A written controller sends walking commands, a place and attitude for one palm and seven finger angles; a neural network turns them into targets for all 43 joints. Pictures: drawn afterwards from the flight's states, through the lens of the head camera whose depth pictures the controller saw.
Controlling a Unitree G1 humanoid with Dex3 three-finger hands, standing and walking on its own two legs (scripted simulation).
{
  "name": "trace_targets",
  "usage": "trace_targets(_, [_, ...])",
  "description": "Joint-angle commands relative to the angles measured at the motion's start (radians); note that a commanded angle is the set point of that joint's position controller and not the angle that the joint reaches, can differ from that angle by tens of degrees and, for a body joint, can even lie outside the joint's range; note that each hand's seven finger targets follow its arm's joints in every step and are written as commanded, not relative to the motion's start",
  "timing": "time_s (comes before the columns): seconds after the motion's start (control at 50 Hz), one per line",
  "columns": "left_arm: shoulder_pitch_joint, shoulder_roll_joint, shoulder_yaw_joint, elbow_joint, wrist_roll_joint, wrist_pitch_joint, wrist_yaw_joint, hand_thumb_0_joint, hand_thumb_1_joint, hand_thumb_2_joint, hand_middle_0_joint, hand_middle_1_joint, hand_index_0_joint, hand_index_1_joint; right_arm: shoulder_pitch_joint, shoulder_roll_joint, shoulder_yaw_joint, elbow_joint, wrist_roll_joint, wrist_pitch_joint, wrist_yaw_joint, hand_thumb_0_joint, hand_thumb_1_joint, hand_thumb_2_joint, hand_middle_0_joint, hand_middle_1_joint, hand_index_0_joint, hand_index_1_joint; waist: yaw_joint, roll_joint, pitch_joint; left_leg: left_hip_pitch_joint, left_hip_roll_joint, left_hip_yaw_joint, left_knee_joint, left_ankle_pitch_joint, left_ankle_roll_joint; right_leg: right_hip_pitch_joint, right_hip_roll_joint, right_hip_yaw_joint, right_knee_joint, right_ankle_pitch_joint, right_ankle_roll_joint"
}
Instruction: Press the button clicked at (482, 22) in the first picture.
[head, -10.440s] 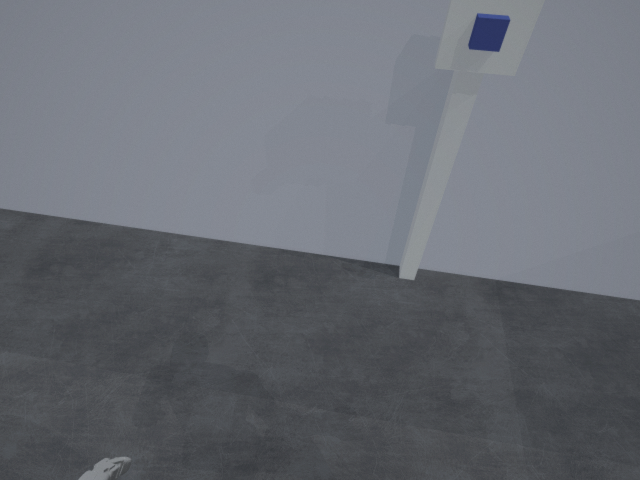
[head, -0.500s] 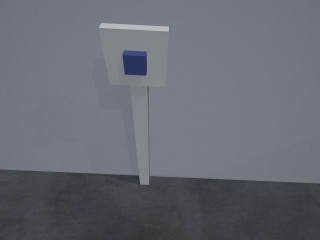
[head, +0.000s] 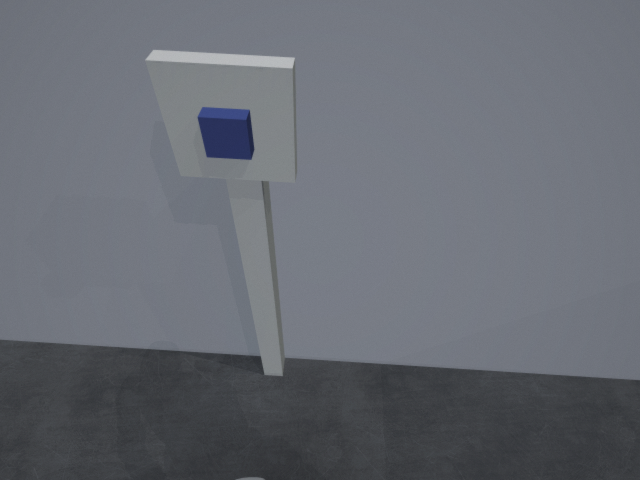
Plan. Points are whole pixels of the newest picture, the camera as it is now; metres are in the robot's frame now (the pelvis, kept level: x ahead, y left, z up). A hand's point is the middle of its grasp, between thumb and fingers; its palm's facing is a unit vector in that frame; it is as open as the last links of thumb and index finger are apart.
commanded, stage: come to a stop and stand still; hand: left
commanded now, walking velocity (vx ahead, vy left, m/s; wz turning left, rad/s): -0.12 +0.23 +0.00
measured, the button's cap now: (228, 132) +0.51 +0.17 +0.17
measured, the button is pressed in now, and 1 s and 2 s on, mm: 0 0 0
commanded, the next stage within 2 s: look again from close up in 1.44 s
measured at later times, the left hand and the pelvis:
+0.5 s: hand out of the picture +0.03 +0.16 -0.17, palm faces +0.04 -0.97 -0.25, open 7.4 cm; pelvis +0.02 -0.02 +0.00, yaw +0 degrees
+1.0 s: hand out of the picture +0.02 +0.17 -0.18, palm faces +0.01 -0.98 -0.18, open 7.4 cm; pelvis +0.01 +0.01 +0.00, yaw -1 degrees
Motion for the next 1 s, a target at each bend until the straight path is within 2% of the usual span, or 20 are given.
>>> trace_targets(0.0, [0.119, 0.072, 0.006, 0.009, -0.002, -0.027, 0.02, 0.0, 0.9, 0.9, -0.2, -0.3, -0.2, -0.3, -0.05, 0.003, 0.007, -0.082, 0.001, -0.039, 0.002, 0.0, -0.9, -0.9, 0.2, 0.3, 0.2, 0.3, 0.007, -0.019, 0.077, -0.109, 0.006, 0.018, -0.079, 0.024, -0.018, 0.08, -0.274, 0.211, -0.185, 0.588, -0.122])
trace_targets(0.06, [0.132, 0.081, 0.0, 0.021, -0.005, -0.032, 0.026, 0.0, 0.9, 0.9, -0.2, -0.3, -0.2, -0.3, -0.066, 0.028, 0.029, -0.076, 0.015, -0.047, -0.007, 0.0, -0.9, -0.9, 0.2, 0.3, 0.2, 0.3, 0.021, -0.01, 0.026, -0.001, -0.015, 0.022, -0.291, 0.053, -0.03, 0.148, -0.27, 0.193, -0.111, 0.894, -0.088])
trace_targets(0.12, [0.101, 0.106, 0.006, 0.014, -0.02, -0.023, 0.029, 0.0, 0.9, 0.9, -0.2, -0.3, -0.2, -0.3, -0.006, -0.009, 0.023, -0.065, 0.02, -0.045, -0.021, 0.0, -0.9, -0.9, 0.2, 0.3, 0.2, 0.3, -0.013, -0.039, -0.032, 0.18, -0.031, 0.019, -0.503, 0.26, -0.028, 0.129, -0.244, 0.16, 0.007, 0.93, -0.038])
trace_targets(0.14, [0.095, 0.103, 0.009, 0.005, -0.018, -0.018, 0.032, 0.0, 0.9, 0.9, -0.2, -0.3, -0.2, -0.3, 0.026, -0.037, 0.012, -0.059, 0.019, -0.048, -0.025, 0.0, -0.9, -0.9, 0.2, 0.3, 0.2, 0.3, -0.024, -0.045, -0.047, 0.272, 0.002, 0.003, -0.538, 0.501, -0.012, 0.082, -0.222, 0.145, 0.06, 0.864, -0.002])
trace_targets(0.16, [0.103, 0.082, 0.009, -0.006, -0.025, -0.011, 0.035, 0.0, 0.9, 0.9, -0.2, -0.3, -0.2, -0.3, 0.045, -0.086, 0.005, -0.067, 0.017, -0.048, -0.031, 0.0, -0.9, -0.9, 0.2, 0.3, 0.2, 0.3, -0.024, 0.035, -0.068, 0.382, 0.108, -0.086, -0.512, 0.824, 0.042, -0.018, -0.18, 0.12, 0.101, 0.656, 0.047])
trace_targets(0.2, [0.121, 0.026, 0.0, -0.015, -0.021, 0.002, 0.047, 0.0, 0.9, 0.9, -0.2, -0.3, -0.2, -0.3, 0.029, -0.113, 0.003, -0.075, 0.022, -0.041, -0.041, 0.0, -0.9, -0.9, 0.2, 0.3, 0.2, 0.3, 0.003, 0.175, -0.051, 0.395, 0.253, -0.208, -0.518, 1.112, 0.167, -0.101, -0.096, 0.093, 0.123, 0.019, 0.11])
trace_targets(0.22, [0.114, 0.036, 0.0, -0.003, -0.021, 0.011, 0.044, 0.0, 0.9, 0.9, -0.2, -0.3, -0.2, -0.3, -0.015, -0.107, 0.006, -0.079, 0.022, -0.04, -0.042, 0.0, -0.9, -0.9, 0.2, 0.3, 0.2, 0.3, 0.013, 0.234, -0.033, 0.354, 0.252, -0.238, -0.575, 1.063, 0.186, -0.101, -0.088, 0.104, 0.157, -0.137, 0.1])
trace_targets(0.26, [0.085, 0.038, 0.003, -0.007, -0.018, 0.024, 0.036, 0.0, 0.9, 0.9, -0.2, -0.3, -0.2, -0.3, -0.066, -0.102, 0.003, -0.106, 0.015, -0.041, -0.041, 0.0, -0.9, -0.9, 0.2, 0.3, 0.2, 0.3, 0.02, 0.168, 0.032, 0.251, 0.237, -0.228, -0.623, 0.896, 0.185, -0.088, -0.098, 0.125, 0.176, -0.161, 0.085])
trace_targets(0.32, [0.123, 0.034, 0.007, 0.003, -0.007, 0.02, 0.031, 0.0, 0.9, 0.9, -0.2, -0.3, -0.2, -0.3, -0.104, -0.111, -0.005, -0.129, 0.013, -0.037, -0.033, 0.0, -0.9, -0.9, 0.2, 0.3, 0.2, 0.3, 0.042, 0.041, -0.015, 0.214, 0.158, -0.165, -0.561, 0.663, 0.11, -0.018, -0.113, 0.148, 0.003, 0.111, 0.077])
trace_targets(0.36, [0.095, 0.07, 0.011, -0.015, -0.004, 0.01, 0.031, 0.0, 0.9, 0.9, -0.2, -0.3, -0.2, -0.3, -0.098, -0.095, -0.013, -0.14, 0.014, -0.036, -0.022, 0.0, -0.9, -0.9, 0.2, 0.3, 0.2, 0.3, 0.019, -0.061, -0.063, 0.217, 0.079, -0.096, -0.51, 0.488, 0.041, 0.003, -0.186, 0.219, -0.027, 0.339, 0.05])
trace_targets(0.42, [0.04, 0.1, 0.011, -0.038, -0.005, 0.004, 0.03, 0.0, 0.9, 0.9, -0.2, -0.3, -0.2, -0.3, -0.097, -0.051, -0.007, -0.131, 0.009, -0.019, -0.014, 0.0, -0.9, -0.9, 0.2, 0.3, 0.2, 0.3, 0.005, -0.179, -0.007, 0.162, -0.007, -0.018, -0.432, 0.221, -0.018, -0.016, -0.294, 0.292, -0.083, 0.509, -0.015])
trace_targets(0.5, [0.021, 0.103, 0.006, -0.051, -0.009, 0.005, 0.03, 0.0, 0.9, 0.9, -0.2, -0.3, -0.2, -0.3, -0.097, -0.035, 0.004, -0.118, 0.009, -0.014, -0.009, 0.0, -0.9, -0.9, 0.2, 0.3, 0.2, 0.3, 0.004, -0.138, 0.046, 0.147, 0.006, -0.028, -0.434, 0.172, -0.027, -0.033, -0.277, 0.246, -0.089, 0.483, -0.035])
trace_targets(0.6, [0.011, 0.092, 0.002, -0.049, -0.018, 0.012, 0.024, 0.0, 0.9, 0.9, -0.2, -0.3, -0.2, -0.3, -0.066, -0.068, 0.015, -0.084, 0.007, -0.027, -0.011, 0.0, -0.9, -0.9, 0.2, 0.3, 0.2, 0.3, 0.008, 0.034, 0.092, 0.218, 0.076, -0.115, -0.575, 0.368, 0.018, -0.085, -0.159, 0.169, -0.093, 0.156, 0.045])
trace_targets(0.7, [0.031, 0.093, -0.003, -0.016, -0.022, 0.006, 0.018, 0.0, 0.9, 0.9, -0.2, -0.3, -0.2, -0.3, -0.05, -0.072, 0.026, -0.064, 0.008, -0.035, -0.014, 0.0, -0.9, -0.9, 0.2, 0.3, 0.2, 0.3, 0.013, 0.043, 0.083, 0.21, 0.062, -0.104, -0.603, 0.306, 0.006, -0.034, -0.17, 0.185, -0.151, 0.097, 0.037])
trace_targets(0.72, [0.1, 0.097, -0.013, -0.005, -0.004, -0.016, 0.06, 0.0, 0.9, 0.9, -0.2, -0.3, -0.2, -0.3, -0.129, -0.105, 0.02, -0.131, 0.016, -0.044, -0.012, 0.0, -0.9, -0.9, 0.2, 0.3, 0.2, 0.3, 0.039, 0.019, 0.149, 0.157, 0.037, -0.06, -0.362, 0.309, -0.018, -0.083, -0.217, 0.304, -0.176, 0.62, 0.09])
trace_targets(0.74, [0.058, 0.132, -0.011, -0.013, -0.007, -0.032, 0.061, 0.0, 0.9, 0.9, -0.2, -0.3, -0.2, -0.3, -0.09, -0.069, 0.034, -0.162, 0.016, -0.038, -0.006, 0.0, -0.9, -0.9, 0.2, 0.3, 0.2, 0.3, -0.022, 0.018, 0.097, 0.126, 0.019, -0.038, -0.357, 0.203, -0.029, -0.006, -0.3, 0.291, -0.137, 0.87, 0.077])
trace_targets(0.78, [0.036, 0.146, -0.005, -0.046, -0.013, -0.039, 0.049, 0.0, 0.9, 0.9, -0.2, -0.3, -0.2, -0.3, -0.012, -0.043, 0.029, -0.145, 0.012, -0.039, -0.005, 0.0, -0.9, -0.9, 0.2, 0.3, 0.2, 0.3, -0.025, -0.041, -0.08, 0.127, -0.017, -0.038, -0.392, 0.123, -0.008, 0.17, -0.281, 0.223, -0.017, 1.014, 0.003])
trace_targets(0.82, [0.015, 0.146, -0.002, -0.064, -0.02, -0.035, 0.047, 0.0, 0.9, 0.9, -0.2, -0.3, -0.2, -0.3, 0.021, -0.064, 0.026, -0.142, 0.013, -0.046, -0.006, 0.0, -0.9, -0.9, 0.2, 0.3, 0.2, 0.3, -0.029, -0.068, -0.155, 0.184, -0.023, -0.043, -0.456, 0.247, -0.004, 0.204, -0.241, 0.186, 0.032, 0.895, -0.02])
trace_targets(0.88, [0.029, 0.102, -0.009, -0.062, -0.023, -0.007, 0.044, 0.0, 0.9, 0.9, -0.2, -0.3, -0.2, -0.3, 0.009, -0.092, 0.026, -0.137, 0.011, -0.049, -0.013, 0.0, -0.9, -0.9, 0.2, 0.3, 0.2, 0.3, -0.007, 0.042, -0.051, 0.241, 0.044, -0.109, -0.474, 0.522, 0.022, 0.043, -0.164, 0.152, 0.016, 0.442, 0.017])
trace_targets(0.98, [0.033, 0.081, -0.016, -0.05, -0.018, 0.013, 0.032, 0.0, 0.9, 0.9, -0.2, -0.3, -0.2, -0.3, 0.005, -0.095, 0.026, -0.138, 0.008, -0.036, -0.011, 0.0, -0.9, -0.9, 0.2, 0.3, 0.2, 0.3, -0.001, -0.001, 0.145, 0.101, 0.04, -0.171, -0.57, 0.225, 0.038, -0.06, -0.124, 0.155, -0.074, 0.014, 0.021])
